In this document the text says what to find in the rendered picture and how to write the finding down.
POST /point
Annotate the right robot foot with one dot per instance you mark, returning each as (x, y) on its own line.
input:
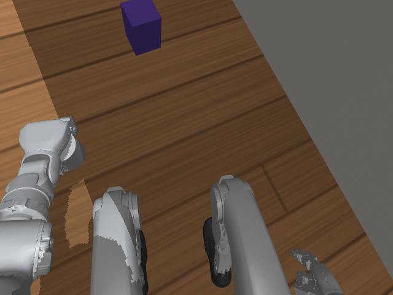
(220, 280)

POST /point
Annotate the right robot hand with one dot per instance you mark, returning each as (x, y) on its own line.
(320, 282)

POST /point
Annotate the left robot arm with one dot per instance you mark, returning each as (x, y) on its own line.
(26, 242)

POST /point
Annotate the left robot hand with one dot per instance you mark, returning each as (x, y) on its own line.
(49, 135)

